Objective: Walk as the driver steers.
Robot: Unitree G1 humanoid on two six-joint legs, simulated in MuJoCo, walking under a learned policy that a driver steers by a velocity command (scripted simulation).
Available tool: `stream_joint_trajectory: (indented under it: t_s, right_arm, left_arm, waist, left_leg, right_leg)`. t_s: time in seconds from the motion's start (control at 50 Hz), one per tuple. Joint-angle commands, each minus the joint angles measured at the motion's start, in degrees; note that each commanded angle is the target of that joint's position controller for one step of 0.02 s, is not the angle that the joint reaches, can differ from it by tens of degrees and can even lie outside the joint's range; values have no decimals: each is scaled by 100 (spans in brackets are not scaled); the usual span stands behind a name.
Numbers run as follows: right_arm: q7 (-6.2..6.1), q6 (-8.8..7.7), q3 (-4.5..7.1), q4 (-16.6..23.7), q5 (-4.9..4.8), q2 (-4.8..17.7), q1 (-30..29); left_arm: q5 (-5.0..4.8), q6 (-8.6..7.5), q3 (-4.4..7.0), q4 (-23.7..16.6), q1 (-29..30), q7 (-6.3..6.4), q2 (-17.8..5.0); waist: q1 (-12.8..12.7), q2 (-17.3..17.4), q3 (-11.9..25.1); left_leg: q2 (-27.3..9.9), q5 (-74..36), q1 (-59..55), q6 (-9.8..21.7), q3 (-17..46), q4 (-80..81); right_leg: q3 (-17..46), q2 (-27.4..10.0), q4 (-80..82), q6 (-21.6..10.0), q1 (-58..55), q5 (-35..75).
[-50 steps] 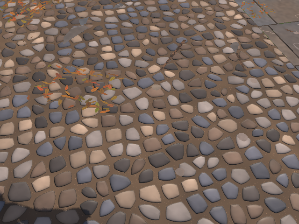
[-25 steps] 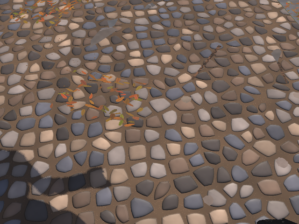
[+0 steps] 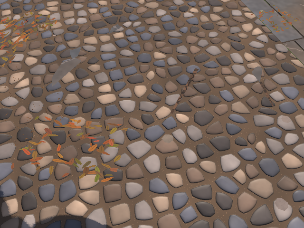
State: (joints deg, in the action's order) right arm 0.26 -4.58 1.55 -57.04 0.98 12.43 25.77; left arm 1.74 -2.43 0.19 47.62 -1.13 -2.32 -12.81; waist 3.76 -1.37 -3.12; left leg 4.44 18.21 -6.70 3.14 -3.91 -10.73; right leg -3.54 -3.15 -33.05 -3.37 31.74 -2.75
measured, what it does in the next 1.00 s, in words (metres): walks ahead: right foot, then left foot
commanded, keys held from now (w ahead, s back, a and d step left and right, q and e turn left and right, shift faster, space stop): w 0.98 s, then w+q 0.02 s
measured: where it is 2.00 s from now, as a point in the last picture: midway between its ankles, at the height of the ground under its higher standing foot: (130, 110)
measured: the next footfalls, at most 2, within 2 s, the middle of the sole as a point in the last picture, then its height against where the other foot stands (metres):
right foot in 0.06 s outside the picture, level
left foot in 0.60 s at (131, 221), level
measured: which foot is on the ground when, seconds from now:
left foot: down 0.00-0.06, up 0.08-0.58, down 0.60-1.00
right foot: up 0.00-0.04, down 0.06-0.62, up 0.64-1.00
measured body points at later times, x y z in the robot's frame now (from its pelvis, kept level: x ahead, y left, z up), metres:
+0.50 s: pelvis +0.27 -0.02 +0.01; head +0.30 -0.02 +0.46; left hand +0.20 +0.23 -0.14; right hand +0.45 -0.24 -0.11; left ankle +0.43 +0.11 -0.70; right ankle +0.17 -0.10 -0.73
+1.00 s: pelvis +0.54 +0.03 +0.01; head +0.56 +0.03 +0.46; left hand +0.69 +0.26 -0.12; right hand +0.48 -0.21 -0.13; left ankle +0.46 +0.09 -0.73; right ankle +0.71 -0.11 -0.69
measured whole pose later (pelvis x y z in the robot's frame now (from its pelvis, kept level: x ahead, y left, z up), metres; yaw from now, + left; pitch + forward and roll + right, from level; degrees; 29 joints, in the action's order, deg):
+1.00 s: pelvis +0.54 +0.03 +0.01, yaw +1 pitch +0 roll +1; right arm 0.0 -5.3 1.8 -60.3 0.7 10.3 25.6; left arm 1.5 -1.8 2.1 52.9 -4.3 -1.8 -12.0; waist 2.8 -2.2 -2.4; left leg 4.9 13.5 -2.6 4.7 -5.3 -10.6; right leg -2.3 -5.7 -40.5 -1.4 35.2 -1.6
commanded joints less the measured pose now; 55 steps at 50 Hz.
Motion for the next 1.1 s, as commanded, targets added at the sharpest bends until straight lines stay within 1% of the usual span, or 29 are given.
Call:
stream_joint_trajectory:
  t_s: [0.02,0.04,0.06,0.08,0.1,0.12,0.14,0.18,0.22,0.28,0.38,0.48,0.54,0.56,0.58,0.6,0.62,0.64,0.66,0.68,0.7,0.72,0.74,0.78,0.84,0.94,1.02,1.06,1.1]
  right_arm:
    - [-78,-3,198,116,49,989,33]
    - [-72,25,185,106,38,970,-17]
    - [-61,13,123,252,-7,820,-40]
    - [9,-2,-14,402,-227,152,628]
    - [-48,16,160,318,-75,824,248]
    - [-36,-10,194,478,-68,851,-225]
    - [-13,-42,163,515,-72,739,-466]
    - [41,90,151,455,70,578,-418]
    - [111,216,131,423,120,424,-391]
    - [163,298,132,615,131,425,-988]
    - [178,262,59,967,61,345,-2128]
    - [141,220,41,1205,43,412,-2786]
    - [109,154,93,1217,54,509,-2616]
    - [78,122,137,1100,64,568,-2224]
    - [37,72,199,823,90,631,-1421]
    - [-25,8,309,487,185,901,-378]
    - [-73,-8,493,391,308,1579,397]
    - [-14,73,492,376,107,1511,206]
    - [-3,101,431,464,-2,1277,-482]
    - [21,75,327,547,-9,865,-934]
    - [24,35,260,525,0,633,-1114]
    - [8,1,207,448,-29,473,-1171]
    - [3,-44,183,382,-16,417,-1086]
    - [-4,-132,198,221,-37,507,-769]
    - [-16,-154,206,81,-44,603,-441]
    - [-32,-136,159,-86,-38,556,7]
    - [-83,-96,149,-278,3,560,431]
    - [-122,-60,175,-303,39,648,402]
    - [-141,-41,210,-254,64,757,138]
  left_arm:
    - [8,-136,205,-182,-390,85,-627]
    - [48,-192,279,129,-1310,139,-740]
    - [177,-239,401,365,-2344,217,-1120]
    - [241,-202,582,425,-2774,256,-1746]
    - [-27,-126,542,422,-2437,215,-1434]
    - [-87,-128,468,338,-1817,208,-1154]
    - [-65,-173,387,315,-1511,183,-811]
    - [-85,-248,298,440,-1359,210,-510]
    - [-98,-342,296,574,-1565,208,-528]
    - [-133,-400,334,744,-1829,201,-683]
    - [-126,-361,304,936,-2242,199,-645]
    - [-66,-320,310,1161,-2687,256,-696]
    - [-30,-286,343,1218,-2570,311,-791]
    - [-23,-276,358,1219,-2473,320,-840]
    - [-42,-250,360,1220,-2372,313,-853]
    - [-65,-250,316,1154,-2364,304,-735]
    - [-299,-257,178,960,-2872,236,-164]
    - [-181,-258,289,1024,-2811,241,-495]
    - [-114,-236,369,903,-2302,243,-676]
    - [-106,-269,348,821,-1989,207,-589]
    - [-96,-247,342,828,-1888,190,-454]
    - [-3,-170,332,840,-1955,166,-370]
    - [40,-95,317,893,-2051,131,-277]
    - [52,-14,315,851,-1935,87,-215]
    - [44,40,313,603,-1215,58,-253]
    - [-29,8,222,226,-122,40,-139]
    - [-34,-31,207,-14,460,66,-199]
    - [-41,-85,230,-105,502,78,-281]
    - [-59,-166,280,-25,44,118,-390]
  waist:
    - [-511,555,124]
    - [-898,418,614]
    - [-1257,76,1297]
    - [-999,-1311,2094]
    - [-1010,-555,1926]
    - [-767,-353,1007]
    - [-650,-109,622]
    - [-313,-200,272]
    - [-214,-188,285]
    - [-225,-153,30]
    - [-482,-160,-208]
    - [-680,-230,-305]
    - [-498,-256,-240]
    - [-309,-275,-41]
    - [50,-146,359]
    - [401,90,973]
    - [369,1289,1872]
    - [290,1239,2022]
    - [15,737,1052]
    - [-115,403,520]
    - [-278,376,218]
    - [-449,492,93]
    - [-513,570,115]
    - [-567,497,110]
    - [-475,441,-101]
    - [-211,471,-259]
    - [-24,487,-342]
    - [-88,498,-337]
    - [-369,538,-136]
  left_leg:
    - [-1681,-5085,87,591,503,-1031]
    - [-1463,-5179,346,480,301,-2103]
    - [-1232,-3724,1414,373,137,-3639]
    - [-164,166,3615,68,-154,-5931]
    - [-157,1039,4208,157,660,-6493]
    - [-483,544,4437,211,749,-6425]
    - [-688,167,4277,218,732,-6102]
    - [-916,-70,3725,124,688,-5532]
    - [-909,-188,3549,19,572,-5351]
    - [-1063,-710,4043,-141,417,-4841]
    - [-1046,-1613,4249,-262,144,-3346]
    - [-868,-1627,4217,-74,23,-2490]
    - [-686,-1048,3774,173,-39,-2137]
    - [-512,-847,3208,273,-113,-2001]
    - [-314,-978,2241,396,-231,-1642]
    - [-670,-945,770,603,174,-1592]
    - [-2435,-172,-1153,1285,2726,-1295]
    - [-2852,-105,-1104,1500,4288,-463]
    - [-2607,173,-296,1329,3379,-434]
    - [-2389,-100,513,1192,2714,-227]
    - [-2100,-468,1049,980,2162,-34]
    - [-1860,-740,1455,807,1752,110]
    - [-1767,-1098,1623,778,1525,164]
    - [-1681,-1732,1605,846,1240,235]
    - [-1587,-1966,1406,869,968,423]
    - [-1428,-2571,1067,778,620,431]
    - [-1609,-3122,416,838,732,174]
    - [-1737,-3593,97,854,881,-111]
    - [-1711,-4555,127,732,884,-682]
  right_leg:
    - [-142,387,347,-279,-947,-622]
    - [-208,519,697,-438,-2068,-497]
    - [755,-388,744,-731,-3587,-888]
    - [3650,-2151,1166,-1580,-5304,-1338]
    - [4220,-2020,1658,-1554,-4945,-1420]
    - [3154,-1782,1714,-1374,-4154,-1216]
    - [2550,-1533,1909,-1224,-3475,-654]
    - [1699,-1062,2190,-877,-2594,-57]
    - [1404,-949,2340,-887,-2404,389]
    - [1089,-861,2656,-943,-2386,346]
    - [681,-656,2754,-840,-2633,689]
    - [618,-890,2503,-808,-3417,1254]
    - [546,-1027,1984,-694,-3772,2271]
    - [462,-989,1488,-615,-3760,3045]
    - [287,-806,541,-518,-3609,3464]
    - [103,-533,-757,-403,-2794,2653]
    - [-281,264,-3025,-87,-759,10]
    - [419,749,-3985,-133,98,-2722]
    - [695,332,-4214,-207,481,-2272]
    - [674,102,-3933,-218,417,-1777]
    - [638,-81,-3571,-213,194,-1512]
    - [612,-186,-3293,-153,-95,-1365]
    - [567,-202,-3187,-96,-317,-1285]
    - [452,-219,-3038,1,-211,-1107]
    - [303,-346,-2461,158,398,-545]
    - [28,-222,-937,244,452,202]
    - [-48,-62,-295,131,461,160]
    - [19,7,-83,43,406,-170]
    - [-7,221,232,-85,-393,-608]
